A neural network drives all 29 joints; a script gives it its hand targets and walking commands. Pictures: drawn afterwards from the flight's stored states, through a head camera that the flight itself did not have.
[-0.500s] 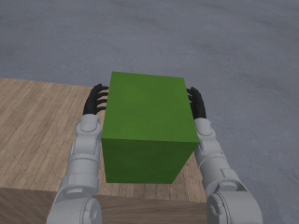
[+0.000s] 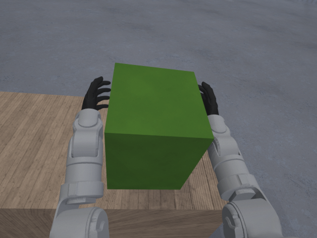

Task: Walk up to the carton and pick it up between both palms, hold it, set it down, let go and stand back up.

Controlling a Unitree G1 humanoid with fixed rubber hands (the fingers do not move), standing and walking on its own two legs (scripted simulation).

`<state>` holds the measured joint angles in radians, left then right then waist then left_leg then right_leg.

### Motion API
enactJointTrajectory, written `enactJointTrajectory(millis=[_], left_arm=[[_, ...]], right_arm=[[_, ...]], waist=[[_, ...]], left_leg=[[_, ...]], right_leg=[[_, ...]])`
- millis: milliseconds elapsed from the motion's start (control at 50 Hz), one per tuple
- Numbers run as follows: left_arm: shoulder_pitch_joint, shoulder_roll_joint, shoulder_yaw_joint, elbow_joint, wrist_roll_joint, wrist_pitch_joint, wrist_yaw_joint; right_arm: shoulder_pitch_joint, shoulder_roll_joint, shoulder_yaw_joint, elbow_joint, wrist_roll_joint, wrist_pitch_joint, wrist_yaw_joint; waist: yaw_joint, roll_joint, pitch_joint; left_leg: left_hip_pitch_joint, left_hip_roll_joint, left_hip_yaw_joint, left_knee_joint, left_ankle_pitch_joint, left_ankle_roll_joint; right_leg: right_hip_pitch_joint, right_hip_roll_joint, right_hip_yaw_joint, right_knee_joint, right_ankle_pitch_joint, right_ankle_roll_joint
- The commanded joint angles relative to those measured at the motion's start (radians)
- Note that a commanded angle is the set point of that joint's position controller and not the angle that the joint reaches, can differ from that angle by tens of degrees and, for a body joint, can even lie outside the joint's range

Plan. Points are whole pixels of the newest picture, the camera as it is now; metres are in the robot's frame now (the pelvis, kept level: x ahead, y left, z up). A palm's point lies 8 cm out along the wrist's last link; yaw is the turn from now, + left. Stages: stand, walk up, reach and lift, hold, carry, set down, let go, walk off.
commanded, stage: reach and lift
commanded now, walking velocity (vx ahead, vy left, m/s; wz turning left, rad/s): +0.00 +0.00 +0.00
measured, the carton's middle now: (150, 131) +0.35 +0.01 +0.10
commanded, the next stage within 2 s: hold in 1.10 s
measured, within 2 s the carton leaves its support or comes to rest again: neither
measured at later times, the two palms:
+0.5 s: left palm (90, 103) +0.36 +0.15 +0.18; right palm (211, 109) +0.36 -0.14 +0.17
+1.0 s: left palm (89, 98) +0.36 +0.15 +0.19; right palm (212, 105) +0.36 -0.14 +0.19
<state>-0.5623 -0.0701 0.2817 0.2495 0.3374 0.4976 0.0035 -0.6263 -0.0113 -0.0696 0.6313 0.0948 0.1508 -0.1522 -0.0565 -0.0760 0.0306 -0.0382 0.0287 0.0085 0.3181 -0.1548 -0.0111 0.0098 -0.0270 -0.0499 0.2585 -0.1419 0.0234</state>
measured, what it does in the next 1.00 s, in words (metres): stands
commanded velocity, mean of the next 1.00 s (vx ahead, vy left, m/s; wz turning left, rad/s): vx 0.00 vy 0.00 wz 0.00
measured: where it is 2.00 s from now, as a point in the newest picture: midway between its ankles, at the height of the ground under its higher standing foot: outside the picture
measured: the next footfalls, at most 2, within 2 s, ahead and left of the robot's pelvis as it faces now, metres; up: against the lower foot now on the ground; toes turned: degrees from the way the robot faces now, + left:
none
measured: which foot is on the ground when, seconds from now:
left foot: down 0.00-1.00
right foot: down 0.00-1.00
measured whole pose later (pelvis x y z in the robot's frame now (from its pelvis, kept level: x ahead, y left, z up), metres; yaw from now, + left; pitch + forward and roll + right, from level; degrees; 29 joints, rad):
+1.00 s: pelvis +0.00 +0.00 +0.00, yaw +0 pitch -9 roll -1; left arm -0.61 -0.05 0.29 0.14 0.35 0.65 -0.04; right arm -0.66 -0.02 -0.04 0.55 0.15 0.24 -0.18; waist -0.08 -0.07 0.05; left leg 0.00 0.03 0.00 0.31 -0.15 -0.01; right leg 0.05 -0.03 -0.05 0.24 -0.14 0.02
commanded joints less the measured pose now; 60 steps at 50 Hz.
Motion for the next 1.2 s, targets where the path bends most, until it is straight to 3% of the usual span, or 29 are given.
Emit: enactJointTrajectory(millis=[0,20,40,60,80,120,200,220,280,300,320,440,460,480,540,560,600,660,720,800,840,880,920,940,1040,1100,1140,1160,1180], left_arm=[[-0.498,-0.506,-0.362,-0.007,-0.087,0.020,-0.162],[-0.476,-0.500,-0.358,0.018,-0.082,0.034,-0.166],[-0.479,-0.516,-0.381,-0.022,-0.089,0.034,-0.164],[-0.497,-0.517,-0.391,-0.045,-0.107,0.034,-0.165],[-0.498,-0.523,-0.388,-0.050,-0.102,0.034,-0.164],[-0.500,-0.505,-0.377,-0.039,-0.096,0.042,-0.168],[-0.522,-0.500,-0.378,-0.037,-0.095,0.059,-0.169],[-0.542,-0.503,-0.372,-0.041,-0.101,0.058,-0.168],[-0.518,-0.503,-0.376,-0.034,-0.097,0.068,-0.172],[-0.509,-0.505,-0.381,-0.025,-0.106,0.073,-0.173],[-0.542,-0.516,-0.416,-0.093,-0.126,0.067,-0.170],[-0.531,-0.498,-0.367,-0.034,-0.100,0.090,-0.184],[-0.548,-0.507,-0.391,-0.077,-0.110,0.088,-0.181],[-0.571,-0.509,-0.405,-0.075,-0.118,0.086,-0.177],[-0.585,-0.495,-0.385,-0.068,-0.104,0.092,-0.182],[-0.541,-0.492,-0.376,-0.056,-0.097,0.102,-0.180],[-0.513,-0.486,-0.372,-0.054,-0.095,0.109,-0.186],[-0.539,-0.502,-0.400,-0.139,-0.119,0.102,-0.185],[-0.532,-0.474,-0.402,-0.164,-0.112,0.116,-0.193],[-0.530,-0.481,-0.399,-0.119,-0.105,0.125,-0.194],[-0.541,-0.484,-0.405,-0.134,-0.115,0.123,-0.193],[-0.558,-0.497,-0.435,-0.172,-0.129,0.121,-0.190],[-0.573,-0.470,-0.394,-0.120,-0.104,0.132,-0.195],[-0.569,-0.484,-0.398,-0.118,-0.107,0.141,-0.197],[-0.553,-0.487,-0.402,-0.124,-0.110,0.147,-0.194],[-0.570,-0.461,-0.372,-0.106,-0.104,0.154,-0.206],[-0.564,-0.490,-0.388,-0.122,-0.109,0.155,-0.207],[-0.606,-0.487,-0.411,-0.163,-0.126,0.146,-0.203],[-0.573,-0.471,-0.376,-0.120,-0.103,0.157,-0.204]], right_arm=[[-0.617,0.493,0.312,-0.204,0.023,-0.049,0.109],[-0.619,0.490,0.308,-0.218,0.028,-0.047,0.108],[-0.667,0.507,0.328,-0.269,0.036,-0.059,0.106],[-0.650,0.515,0.343,-0.286,0.053,-0.052,0.100],[-0.664,0.516,0.355,-0.299,0.057,-0.053,0.097],[-0.657,0.508,0.352,-0.282,0.051,-0.039,0.096],[-0.659,0.504,0.321,-0.239,0.043,-0.026,0.103],[-0.679,0.517,0.322,-0.255,0.047,-0.029,0.105],[-0.663,0.511,0.347,-0.263,0.057,-0.025,0.091],[-0.698,0.508,0.350,-0.296,0.066,-0.025,0.087],[-0.695,0.529,0.375,-0.325,0.079,-0.031,0.084],[-0.684,0.509,0.334,-0.274,0.060,-0.001,0.084],[-0.710,0.518,0.350,-0.301,0.073,-0.007,0.084],[-0.709,0.513,0.346,-0.287,0.079,-0.006,0.083],[-0.699,0.511,0.325,-0.263,0.069,0.001,0.086],[-0.692,0.506,0.342,-0.279,0.070,0.005,0.086],[-0.703,0.506,0.361,-0.307,0.095,0.007,0.076],[-0.657,0.524,0.404,-0.329,0.119,0.015,0.065],[-0.635,0.502,0.385,-0.327,0.109,0.025,0.062],[-0.671,0.493,0.369,-0.320,0.099,0.025,0.064],[-0.704,0.503,0.393,-0.368,0.105,0.023,0.063],[-0.701,0.515,0.406,-0.392,0.119,0.017,0.060],[-0.698,0.500,0.363,-0.314,0.096,0.038,0.062],[-0.721,0.489,0.354,-0.342,0.092,0.030,0.067],[-0.694,0.501,0.365,-0.314,0.107,0.043,0.066],[-0.712,0.495,0.362,-0.311,0.108,0.047,0.058],[-0.736,0.506,0.378,-0.361,0.118,0.041,0.056],[-0.721,0.513,0.370,-0.329,0.122,0.046,0.058],[-0.716,0.500,0.359,-0.311,0.116,0.058,0.058]], waist=[[-0.005,0.081,-0.245],[-0.016,0.097,-0.241],[-0.004,0.076,-0.298],[-0.023,0.075,-0.316],[-0.014,0.082,-0.320],[-0.013,0.064,-0.276],[-0.017,0.096,-0.262],[-0.007,0.081,-0.276],[-0.032,0.070,-0.295],[-0.015,0.073,-0.282],[-0.026,0.089,-0.340],[-0.031,0.053,-0.260],[-0.025,0.072,-0.303],[-0.044,0.088,-0.282],[-0.020,0.094,-0.250],[-0.028,0.068,-0.262],[-0.020,0.081,-0.278],[-0.034,0.074,-0.313],[-0.035,0.099,-0.296],[-0.035,0.086,-0.271],[-0.024,0.062,-0.281],[-0.038,0.085,-0.313],[-0.034,0.082,-0.228],[-0.028,0.094,-0.261],[-0.042,0.085,-0.282],[-0.033,0.061,-0.264],[-0.039,0.083,-0.306],[-0.045,0.101,-0.295],[-0.035,0.085,-0.251]], left_leg=[[0.043,-0.063,0.048,-0.043,0.152,-0.001],[0.054,-0.068,0.052,-0.039,0.164,-0.004],[0.063,-0.069,0.047,-0.033,0.184,0.000],[0.081,-0.068,0.046,-0.017,0.225,-0.006],[0.078,-0.070,0.040,-0.017,0.232,-0.010],[0.052,-0.069,0.034,-0.030,0.168,0.009],[0.052,-0.064,0.040,-0.042,0.130,0.002],[0.048,-0.063,0.043,-0.044,0.134,0.007],[0.072,-0.074,0.040,-0.031,0.169,0.003],[0.062,-0.075,0.043,-0.032,0.170,0.007],[0.081,-0.069,0.036,-0.022,0.206,0.001],[0.052,-0.067,0.041,-0.050,0.130,0.012],[0.070,-0.065,0.038,-0.039,0.158,0.010],[0.068,-0.069,0.041,-0.035,0.158,0.002],[0.053,-0.076,0.048,-0.057,0.108,0.012],[0.066,-0.067,0.039,-0.047,0.151,0.015],[0.076,-0.075,0.045,-0.035,0.208,0.010],[0.110,-0.078,0.041,-0.022,0.266,0.000],[0.116,-0.075,0.042,-0.022,0.272,-0.003],[0.105,-0.068,0.046,-0.033,0.219,0.002],[0.094,-0.073,0.041,-0.031,0.234,0.009],[0.121,-0.073,0.043,-0.018,0.270,-0.005],[0.071,-0.073,0.045,-0.047,0.144,0.005],[0.069,-0.069,0.049,-0.058,0.114,0.009],[0.103,-0.071,0.047,-0.036,0.214,0.007],[0.081,-0.076,0.051,-0.044,0.185,0.016],[0.094,-0.073,0.051,-0.038,0.207,0.009],[0.105,-0.074,0.052,-0.035,0.215,0.005],[0.085,-0.070,0.045,-0.045,0.190,0.009]], right_leg=[[0.058,0.065,-0.033,-0.019,0.078,0.007],[0.057,0.064,-0.031,-0.022,0.094,0.004],[0.082,0.068,-0.041,-0.013,0.131,0.013],[0.077,0.070,-0.036,-0.013,0.167,0.007],[0.084,0.077,-0.040,-0.007,0.182,0.012],[0.083,0.069,-0.035,-0.017,0.135,0.016],[0.053,0.069,-0.041,-0.025,0.055,0.002],[0.060,0.071,-0.041,-0.020,0.062,0.004],[0.082,0.070,-0.039,-0.017,0.138,0.010],[0.088,0.069,-0.042,-0.015,0.125,0.014],[0.087,0.071,-0.042,-0.012,0.159,0.010],[0.094,0.070,-0.038,-0.032,0.074,0.010],[0.097,0.074,-0.038,-0.022,0.099,0.008],[0.075,0.071,-0.039,-0.023,0.094,0.006],[0.067,0.068,-0.036,-0.034,0.057,0.012],[0.086,0.069,-0.046,-0.028,0.094,0.012],[0.105,0.071,-0.036,-0.028,0.160,0.012],[0.133,0.080,-0.040,-0.010,0.230,0.017],[0.124,0.074,-0.040,-0.016,0.221,0.014],[0.100,0.076,-0.046,-0.027,0.128,0.008],[0.117,0.077,-0.046,-0.022,0.167,0.014],[0.116,0.085,-0.046,-0.019,0.202,0.012],[0.082,0.074,-0.046,-0.029,0.082,0.010],[0.084,0.072,-0.043,-0.038,0.051,0.001],[0.109,0.078,-0.040,-0.026,0.150,0.005],[0.118,0.076,-0.043,-0.027,0.142,0.015],[0.132,0.075,-0.040,-0.030,0.149,0.005],[0.104,0.079,-0.042,-0.025,0.140,0.003],[0.100,0.082,-0.041,-0.031,0.119,0.008]])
